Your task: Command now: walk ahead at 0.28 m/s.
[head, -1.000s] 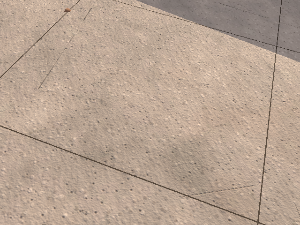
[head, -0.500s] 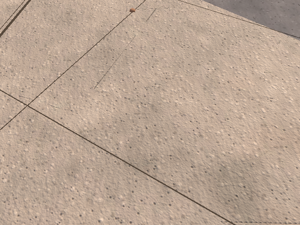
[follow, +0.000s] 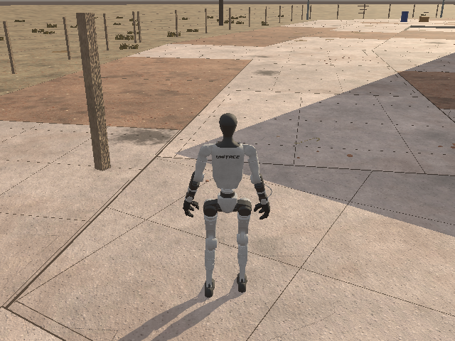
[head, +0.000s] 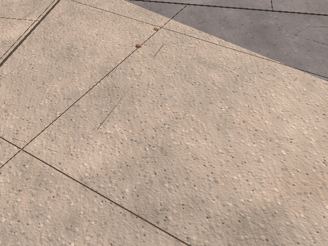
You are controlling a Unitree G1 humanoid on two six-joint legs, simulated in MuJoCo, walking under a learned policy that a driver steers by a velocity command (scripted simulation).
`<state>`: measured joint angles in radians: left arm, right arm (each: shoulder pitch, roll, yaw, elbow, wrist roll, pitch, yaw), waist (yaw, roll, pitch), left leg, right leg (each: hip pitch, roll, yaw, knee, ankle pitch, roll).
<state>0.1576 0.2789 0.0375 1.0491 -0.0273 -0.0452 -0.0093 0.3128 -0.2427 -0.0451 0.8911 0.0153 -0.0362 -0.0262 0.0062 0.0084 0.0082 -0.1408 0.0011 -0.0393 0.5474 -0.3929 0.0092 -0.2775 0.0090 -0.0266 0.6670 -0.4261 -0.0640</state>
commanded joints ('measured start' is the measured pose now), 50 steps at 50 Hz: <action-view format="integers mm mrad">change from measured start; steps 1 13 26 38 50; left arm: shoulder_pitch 27 223 244 117 -159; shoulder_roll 76 116 118 50 53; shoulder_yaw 20 9 12 44 34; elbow -19 -4 -70 -188 -366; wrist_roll -10 23 40 0 3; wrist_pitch -52 -45 -17 23 1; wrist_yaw -18 5 16 22 -55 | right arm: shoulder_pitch -87 -238 86 -142 -12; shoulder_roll -178 -63 -259 -124 -227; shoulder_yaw -42 -22 -83 -44 -77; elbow -68 -167 -141 -68 -31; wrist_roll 10 4 -4 -32 4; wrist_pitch -22 -60 -61 -104 -34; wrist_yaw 0 39 31 33 6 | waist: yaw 67 62 -193 22 -45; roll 133 -73 -21 49 45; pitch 106 71 -257 59 70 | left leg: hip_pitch -132 -614 358 -48 260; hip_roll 215 104 175 268 305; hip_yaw -277 48 -120 26 260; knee -250 360 7 -474 -277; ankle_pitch -75 230 297 281 768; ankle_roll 157 -18 155 190 126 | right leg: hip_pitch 40 336 44 -383 -369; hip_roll -10 -216 -141 -176 -71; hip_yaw -9 201 81 156 -55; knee -158 -514 183 399 -25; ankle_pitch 74 534 697 285 285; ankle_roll -43 -135 -19 45 -24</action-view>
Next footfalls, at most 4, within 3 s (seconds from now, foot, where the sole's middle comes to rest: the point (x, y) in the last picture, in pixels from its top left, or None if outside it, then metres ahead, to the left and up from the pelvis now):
0.52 left None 0.41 0.13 -0.77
1.06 right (215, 219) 0.65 -0.17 -0.77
1.56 left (200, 151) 1.01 -0.13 -0.77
2.08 right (267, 138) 1.10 -0.49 -0.77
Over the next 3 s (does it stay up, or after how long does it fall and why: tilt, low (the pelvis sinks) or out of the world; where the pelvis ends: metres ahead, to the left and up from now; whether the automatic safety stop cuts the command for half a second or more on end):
stays up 1.15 -0.39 0.00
